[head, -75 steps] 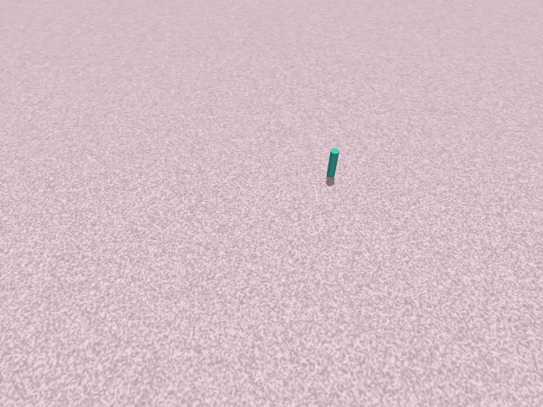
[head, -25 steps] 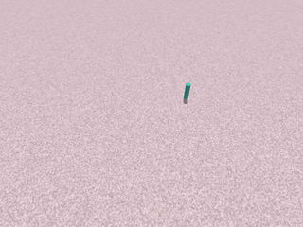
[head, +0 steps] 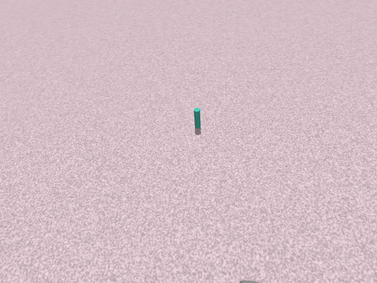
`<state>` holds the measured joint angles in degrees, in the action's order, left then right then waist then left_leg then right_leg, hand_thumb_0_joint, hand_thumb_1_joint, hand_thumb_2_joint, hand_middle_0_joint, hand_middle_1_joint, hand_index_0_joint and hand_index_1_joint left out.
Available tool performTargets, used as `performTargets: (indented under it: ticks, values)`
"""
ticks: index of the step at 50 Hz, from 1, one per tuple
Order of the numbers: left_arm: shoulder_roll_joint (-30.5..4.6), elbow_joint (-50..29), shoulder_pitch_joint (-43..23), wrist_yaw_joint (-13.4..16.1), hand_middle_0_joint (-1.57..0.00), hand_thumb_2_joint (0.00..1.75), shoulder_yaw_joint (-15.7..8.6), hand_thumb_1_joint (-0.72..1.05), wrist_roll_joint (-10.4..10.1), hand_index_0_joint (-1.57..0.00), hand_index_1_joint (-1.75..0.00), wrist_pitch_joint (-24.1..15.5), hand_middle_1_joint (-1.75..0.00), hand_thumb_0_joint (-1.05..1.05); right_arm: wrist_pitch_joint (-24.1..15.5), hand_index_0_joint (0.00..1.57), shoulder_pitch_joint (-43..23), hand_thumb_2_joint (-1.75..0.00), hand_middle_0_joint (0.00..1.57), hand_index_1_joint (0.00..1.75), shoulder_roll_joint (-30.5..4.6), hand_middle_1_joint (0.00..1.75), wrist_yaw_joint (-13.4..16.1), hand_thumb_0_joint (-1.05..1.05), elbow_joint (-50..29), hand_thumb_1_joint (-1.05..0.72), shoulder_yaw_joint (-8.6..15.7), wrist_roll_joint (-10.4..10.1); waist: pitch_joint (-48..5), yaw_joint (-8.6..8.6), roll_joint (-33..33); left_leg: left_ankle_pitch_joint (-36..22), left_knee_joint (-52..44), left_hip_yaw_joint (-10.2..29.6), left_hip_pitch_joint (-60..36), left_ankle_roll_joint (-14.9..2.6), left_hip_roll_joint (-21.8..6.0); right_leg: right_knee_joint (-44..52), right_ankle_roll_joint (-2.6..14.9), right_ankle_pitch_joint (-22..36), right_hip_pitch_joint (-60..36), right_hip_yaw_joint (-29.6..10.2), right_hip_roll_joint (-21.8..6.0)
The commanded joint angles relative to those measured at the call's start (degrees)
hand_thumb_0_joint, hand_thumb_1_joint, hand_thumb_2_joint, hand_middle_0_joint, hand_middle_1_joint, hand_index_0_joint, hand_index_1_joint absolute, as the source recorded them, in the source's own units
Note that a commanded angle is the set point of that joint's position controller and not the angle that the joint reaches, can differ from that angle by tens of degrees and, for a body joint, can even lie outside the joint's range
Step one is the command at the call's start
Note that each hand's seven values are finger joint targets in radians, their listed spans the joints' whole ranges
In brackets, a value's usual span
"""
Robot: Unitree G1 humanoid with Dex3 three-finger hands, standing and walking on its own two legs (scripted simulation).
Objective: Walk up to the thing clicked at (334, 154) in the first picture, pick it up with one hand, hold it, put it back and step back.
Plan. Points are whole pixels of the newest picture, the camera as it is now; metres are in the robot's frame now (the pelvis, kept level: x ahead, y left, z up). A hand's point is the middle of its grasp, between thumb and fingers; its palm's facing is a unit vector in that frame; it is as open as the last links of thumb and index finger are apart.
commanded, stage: walk up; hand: left
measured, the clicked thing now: (197, 118) +1.28 +0.03 -0.66
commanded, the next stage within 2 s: none
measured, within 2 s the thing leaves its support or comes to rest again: neither
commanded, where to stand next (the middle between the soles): +0.89 -0.11 m, yaw -11 degrees
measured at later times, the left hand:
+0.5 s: hand (106, 219) +0.31 +0.27 -0.13, palm faces -0.19 -0.92 -0.33, open 7.3 cm
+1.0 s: hand (142, 146) +0.55 +0.20 -0.10, palm faces -0.21 -0.90 -0.39, open 7.3 cm
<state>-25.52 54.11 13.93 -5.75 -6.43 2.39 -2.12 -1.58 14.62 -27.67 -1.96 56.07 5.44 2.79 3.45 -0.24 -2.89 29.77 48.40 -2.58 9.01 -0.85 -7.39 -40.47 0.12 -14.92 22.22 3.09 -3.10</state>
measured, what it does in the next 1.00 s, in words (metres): walks ahead: left foot, then right foot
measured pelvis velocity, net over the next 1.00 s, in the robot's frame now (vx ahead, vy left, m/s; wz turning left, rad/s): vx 0.42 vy -0.06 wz -0.20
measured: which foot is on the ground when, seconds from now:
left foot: up 0.00-0.32, down 0.34-0.76, up 0.78-1.00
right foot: down 0.00-0.38, up 0.40-0.72, down 0.74-1.00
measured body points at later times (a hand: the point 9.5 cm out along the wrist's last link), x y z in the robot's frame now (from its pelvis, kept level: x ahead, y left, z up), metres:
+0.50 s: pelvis +0.22 +0.00 +0.02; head +0.24 +0.03 +0.47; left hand +0.32 +0.32 -0.11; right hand +0.25 -0.32 -0.07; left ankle +0.27 +0.12 -0.71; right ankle +0.17 -0.13 -0.65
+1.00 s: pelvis +0.42 -0.06 +0.02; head +0.44 -0.08 +0.47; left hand +0.56 +0.24 -0.07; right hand +0.42 -0.38 -0.10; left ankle +0.51 +0.09 -0.67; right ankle +0.42 -0.17 -0.71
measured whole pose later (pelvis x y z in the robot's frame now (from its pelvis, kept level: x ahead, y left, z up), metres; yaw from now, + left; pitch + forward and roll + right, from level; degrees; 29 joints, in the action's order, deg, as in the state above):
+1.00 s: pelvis +0.42 -0.06 +0.02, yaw -11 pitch -2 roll -1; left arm -22.3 47.9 16.8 -3.4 -2.4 0.6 -5.2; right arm -2.3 17.3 -24.7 -4.1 49.6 2.6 1.3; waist 4.0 -0.8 -3.6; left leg 17.9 51.5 -0.3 28.3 -0.1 -6.1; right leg -28.9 2.0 -14.1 13.2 2.3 0.2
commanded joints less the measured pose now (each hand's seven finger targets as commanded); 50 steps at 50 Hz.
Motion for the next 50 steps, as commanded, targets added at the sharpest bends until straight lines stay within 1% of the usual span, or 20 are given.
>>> performTargets:
  ticks: [1, 5, 14, 16, 17, 18, 19, 21, 23, 25, 28, 33, 35, 36, 37, 38, 39, 41, 44, 50]
  values:
    - [-18.4, -5.0, 4.0, 2.5, -0.2, 0.9, -3.4, 0.9, -2.2, -0.2, -0.3, -1.4, -0.3, 0.0, -2.5, 0.2, -5.5, -0.9, 0.2, 0.3, -11.1, 0.3, -0.3, 0.0, -7.7, -0.9, 1.4, -2.1, 1.3, -3.1, 8.6, -6.2, 20.6, 5.5, 29.6, -0.5, 0.6, 31.9, 13.78, -31.1, -16.3, -38.1, -16.8]
    - [-14.1, -6.7, 1.9, 2.9, -0.2, 0.9, -1.8, 0.9, -2.0, -0.2, -0.3, -2.4, -0.3, 0.0, -1.9, 0.2, 1.4, -0.9, 0.2, 0.3, -9.0, 0.3, -1.5, 0.0, -5.7, -0.9, 1.4, -1.8, 1.7, -0.13, 12.0, -11.3, 7.9, 4.0, 20.2, -0.13, -0.2, 29.4, 10.96, -15.9, -8.6, -20.6, -9.5]
    - [-14.2, -10.3, 3.1, 2.8, -0.2, 0.9, -1.4, 0.9, -1.5, -0.2, -0.3, -3.3, -0.3, 0.0, -3.7, 0.2, -4.6, -0.9, 0.2, 0.3, -6.9, 0.3, -2.3, 0.0, -10.9, -0.9, 2.2, -1.2, 1.0, -1.45, 7.2, -18.2, -13.6, -0.2, 11.0, 0.57, 2.5, 24.0, 10.79, -6.6, -6.2, -14.4, -8.8]
    - [-12.8, -10.9, 1.7, 3.0, -0.2, 0.9, -0.7, 0.9, -1.5, -0.2, -0.3, -3.3, -0.3, 0.0, -4.5, 0.2, 3.3, -0.9, 0.2, 0.3, -7.3, 0.3, -1.6, 0.0, -9.2, -0.9, 2.8, -1.0, -2.5, 3.42, 4.4, -19.3, -18.9, -2.0, -2.6, -0.38, 5.0, 11.9, 8.68, 6.4, -2.8, -10.7, -6.4]
    - [-10.0, -11.0, 4.0, 3.0, -0.2, 0.9, 0.4, 0.9, -1.6, -0.2, -0.3, -3.2, -0.3, 0.0, -5.0, 0.2, 10.3, -0.9, 0.2, 0.3, -10.2, 0.3, -0.8, 0.0, -7.5, -0.9, 3.9, -0.7, -7.7, 6.26, -3.8, -14.3, -22.6, 2.6, -13.6, -2.69, 3.1, -3.6, 6.55, 11.5, 1.5, -6.7, -1.9]
    - [-4.8, -11.6, 6.9, 3.2, -0.2, 0.9, 1.7, 0.9, -2.7, -0.2, -0.3, -3.1, -0.3, 0.0, -5.5, 0.2, 14.1, -0.9, 0.2, 0.3, -15.1, 0.3, -0.2, 0.0, -8.1, -0.9, 5.3, 0.4, -10.6, 6.64, -16.2, -1.9, -29.6, 26.4, -21.2, -7.1, -12.0, -20.2, 3.08, -3.6, 13.6, -4.0, 5.9]
    - [-9.5, -10.5, 7.7, 4.0, -0.2, 0.9, 0.9, 0.9, -2.3, -0.2, -0.3, -2.9, -0.3, 0.0, -5.4, 0.2, 11.3, -0.9, 0.2, 0.3, -17.3, 0.3, -0.2, 0.0, -9.6, -0.9, 5.6, -1.4, -8.6, 5.7, -11.2, 5.1, -36.1, 41.0, -17.2, -12.45, -18.9, -26.7, 3.27, -15.5, 17.7, -8.1, 7.1]
    - [-12.4, -9.2, 5.5, 4.1, -0.2, 0.9, 0.7, 0.9, -2.4, -0.2, -0.3, -2.9, -0.3, 0.0, -5.1, 0.2, 6.0, -0.9, 0.2, 0.3, -13.4, 0.3, -0.1, 0.0, -11.2, -0.9, 4.2, -2.7, -1.4, 2.96, -1.0, 0.5, -35.0, 27.8, -7.2, -12.15, -15.4, -28.2, 2.96, -8.3, 16.8, -11.4, 1.7]
    - [-11.4, -7.5, 6.5, 3.4, -0.2, 0.9, 0.5, 0.9, -2.7, -0.2, -0.3, -2.9, -0.3, 0.0, -5.3, 0.2, 3.8, -0.9, 0.2, 0.3, -10.7, 0.3, 0.0, 0.0, -11.6, -0.9, 2.7, -2.6, 1.2, 1.6, -4.7, -12.5, -34.2, 15.6, -2.5, -9.99, -10.6, -22.4, 2.05, -4.8, 13.9, -9.6, -1.0]
    - [-9.5, -7.7, 6.1, 2.5, -0.2, 0.9, 0.7, 0.9, -2.8, -0.2, -0.3, -2.5, -0.3, 0.0, -5.4, 0.2, 4.4, -0.9, 0.2, 0.3, -10.7, 0.3, 0.0, 0.0, -11.6, -0.9, 2.5, -2.4, -0.5, 1.58, -6.6, -24.1, -33.2, 9.7, -3.3, -10.99, -9.9, -16.2, 0.56, -4.5, 11.4, -7.7, -1.0]
    - [-8.3, -9.9, 0.6, 1.5, -0.2, 0.9, 1.0, 0.9, -2.3, -0.2, -0.3, -2.3, -0.3, 0.0, -5.4, 0.2, 4.3, -0.9, 0.2, 0.3, -11.8, 0.3, 0.0, 0.0, -12.5, -0.9, 2.6, -2.0, 0.5, 2.1, -7.0, -28.1, -33.0, 5.3, -1.8, -12.63, -10.6, -5.7, 0.06, -3.1, 9.2, -4.3, -2.4]
    - [-8.2, -9.3, -1.8, 0.9, -0.2, 0.9, 0.4, 0.9, -1.9, -0.2, -0.3, -2.2, -0.3, 0.0, -4.3, 0.2, 3.2, -0.9, 0.2, 0.3, -12.0, 0.3, -0.2, 0.0, -13.2, -0.9, 2.4, -2.5, -1.8, 1.79, -5.9, -21.9, -29.0, 1.2, 1.4, -9.24, -7.6, 5.3, 1.48, 6.2, -2.3, 0.7, 0.8]
    - [-8.8, -7.7, 1.6, 1.3, -0.2, 0.9, -0.1, 0.9, -1.7, -0.2, -0.3, -2.4, -0.3, 0.0, -3.7, 0.2, 2.1, -0.9, 0.2, 0.3, -11.2, 0.3, -0.1, 0.0, -13.7, -0.9, 1.9, -2.6, -3.5, -1.32, -1.6, -21.3, -21.5, -0.6, 5.4, -7.48, -6.7, 8.6, 2.38, 8.1, -12.3, 1.8, 2.3]
    - [-11.1, -6.0, 7.0, 1.9, -0.2, 0.9, -1.3, 0.9, -1.8, -0.2, -0.3, -2.9, -0.3, 0.0, -3.6, 0.2, 3.1, -0.9, 0.2, 0.3, -8.9, 0.3, -0.1, 0.0, -13.9, -0.9, 1.0, -2.4, -6.4, -4.15, 4.7, -22.6, -10.1, -2.5, 9.6, -5.98, -4.3, 9.2, 3.26, 4.9, -21.5, -0.8, 2.6]
    - [-15.4, -5.1, 13.1, 2.8, -0.2, 0.9, -2.9, 0.9, -1.6, -0.2, -0.3, -3.4, -0.3, 0.0, -3.6, 0.2, 5.4, -0.9, 0.2, 0.3, -5.4, 0.3, -0.1, 0.0, -14.4, -0.9, -0.4, -2.4, -9.5, -7.05, 16.7, -16.0, 6.4, -5.6, 17.8, -4.06, 1.3, 15.8, 5.44, -8.0, -29.3, -12.3, -3.8]
    - [-20.5, -7.1, 13.6, 3.4, -0.2, 0.9, -3.5, 0.9, -1.8, -0.2, -0.3, -3.9, -0.3, 0.0, -3.2, 0.2, 7.1, -0.9, 0.2, 0.3, -4.5, 0.3, -0.3, 0.0, -15.1, -0.9, -1.1, -2.8, -10.1, -5.87, 21.2, 0.1, 17.4, -2.5, 29.5, -1.46, 7.4, 26.5, 11.87, -18.4, -32.4, -42.4, -19.6]
    - [-20.3, -7.6, 10.3, 3.5, -0.2, 0.9, -2.9, 0.9, -2.7, -0.2, -0.3, -3.7, -0.3, 0.0, -2.3, 0.2, 4.5, -0.9, 0.2, 0.3, -10.1, 0.3, 0.4, 0.0, -13.3, -0.9, 0.6, -2.3, -6.9, -5.47, 12.2, -0.1, 21.1, 3.8, 28.2, -1.11, 3.6, 26.4, 15.29, -19.7, -25.0, -44.9, -20.9]
    - [-16.7, -8.7, 4.4, 3.9, -0.2, 0.9, -2.1, 0.9, -3.4, -0.2, -0.3, -3.6, -0.3, 0.0, -2.1, 0.2, 5.4, -0.9, 0.2, 0.3, -9.7, 0.3, 0.3, 0.0, -11.1, -0.9, 0.7, -3.0, -1.4, -2.57, 8.3, -7.0, 19.9, 6.6, 27.6, -1.71, 0.8, 25.7, 13.63, -12.7, -17.4, -30.3, -15.7]
    - [-13.5, -9.3, 2.7, 3.9, -0.2, 0.9, -0.9, 0.9, -2.9, -0.2, -0.3, -4.1, -0.3, 0.0, -1.8, 0.2, 9.0, -0.9, 0.2, 0.3, -8.7, 0.3, -0.7, 0.0, -8.6, -0.9, 0.7, -2.4, -0.4, 0.12, 11.6, -11.6, 12.7, 5.1, 22.4, -0.52, 0.1, 25.9, 12.01, -3.9, -10.0, -18.9, -10.4]
    - [-14.2, -10.4, 4.7, 3.8, -0.2, 0.9, -1.5, 0.9, -1.9, -0.2, -0.3, -4.7, -0.3, 0.0, -2.5, 0.2, 1.3, -0.9, 0.2, 0.3, -6.9, 0.3, -2.2, 0.0, -11.1, -0.9, 0.8, -1.3, -0.8, -2.35, 10.7, -14.4, -6.1, 1.9, 19.8, 0.88, 0.0, 24.6, 13.3, -2.8, -9.5, -13.3, -10.9]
